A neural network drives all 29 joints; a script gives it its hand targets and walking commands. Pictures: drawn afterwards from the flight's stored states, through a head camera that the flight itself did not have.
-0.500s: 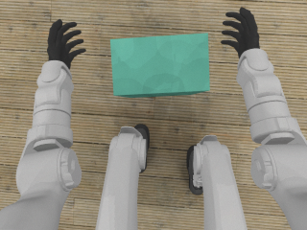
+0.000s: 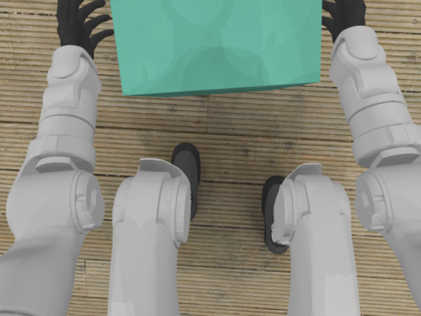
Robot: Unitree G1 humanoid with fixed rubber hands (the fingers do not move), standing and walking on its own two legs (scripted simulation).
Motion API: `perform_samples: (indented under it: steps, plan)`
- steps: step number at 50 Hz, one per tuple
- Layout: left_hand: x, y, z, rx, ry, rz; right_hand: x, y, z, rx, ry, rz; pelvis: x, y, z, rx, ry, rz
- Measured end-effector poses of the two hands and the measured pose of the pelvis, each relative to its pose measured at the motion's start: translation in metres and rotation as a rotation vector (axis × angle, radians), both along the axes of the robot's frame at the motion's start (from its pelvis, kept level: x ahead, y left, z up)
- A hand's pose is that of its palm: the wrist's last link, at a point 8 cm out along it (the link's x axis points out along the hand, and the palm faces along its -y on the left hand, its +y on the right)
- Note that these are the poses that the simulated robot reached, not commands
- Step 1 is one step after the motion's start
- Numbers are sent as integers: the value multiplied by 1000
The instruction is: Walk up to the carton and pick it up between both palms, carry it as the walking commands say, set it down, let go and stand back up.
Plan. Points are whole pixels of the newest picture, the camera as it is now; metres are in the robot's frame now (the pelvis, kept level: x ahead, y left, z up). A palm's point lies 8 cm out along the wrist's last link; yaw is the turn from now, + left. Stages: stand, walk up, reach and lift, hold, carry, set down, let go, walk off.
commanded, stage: reach and lift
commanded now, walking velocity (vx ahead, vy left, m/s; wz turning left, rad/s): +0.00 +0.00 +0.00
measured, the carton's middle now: (216, 49) +0.49 +0.07 -0.25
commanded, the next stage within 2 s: none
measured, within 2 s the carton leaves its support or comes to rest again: leaves its support in 1.56 s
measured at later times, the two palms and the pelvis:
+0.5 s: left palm (85, 40) +0.48 +0.27 -0.17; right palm (341, 23) +0.53 -0.11 -0.17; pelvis +0.00 +0.00 -0.01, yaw +0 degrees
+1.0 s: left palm (103, 40) +0.48 +0.25 -0.18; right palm (333, 22) +0.53 -0.09 -0.17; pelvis +0.00 +0.00 +0.00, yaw -1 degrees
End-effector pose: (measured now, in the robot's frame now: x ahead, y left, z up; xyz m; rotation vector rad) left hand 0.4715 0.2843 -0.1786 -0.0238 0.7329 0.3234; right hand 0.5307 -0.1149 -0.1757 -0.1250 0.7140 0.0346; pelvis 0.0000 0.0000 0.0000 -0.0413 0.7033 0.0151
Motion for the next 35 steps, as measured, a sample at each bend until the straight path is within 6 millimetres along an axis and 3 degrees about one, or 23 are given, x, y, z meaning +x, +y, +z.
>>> perform_samples:
  steps: [9, 20, 35]
  plan:
    - [3, -5, -5, 7, -9, -6, 2, 2, -5, 6, -15, 3, -3, -2, -11, 9, -48, -1]
    - [5, -8, 5, 3, -1, 3, 2, 4, 3, 12, -3, -5, -3, -3, -8, 11, -35, -9]
    - [8, -26, -1, -10, 2, -19, 2, 19, 1, 17, -6, 5, -4, -2, -4, 8, -22, -14]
